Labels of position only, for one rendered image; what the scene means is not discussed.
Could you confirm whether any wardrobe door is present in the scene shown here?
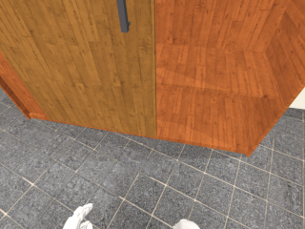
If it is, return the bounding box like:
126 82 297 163
0 0 157 137
0 52 46 115

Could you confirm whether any left robot hand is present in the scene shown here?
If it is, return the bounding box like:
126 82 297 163
63 203 93 229

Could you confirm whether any handle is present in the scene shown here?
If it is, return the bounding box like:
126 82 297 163
116 0 131 33

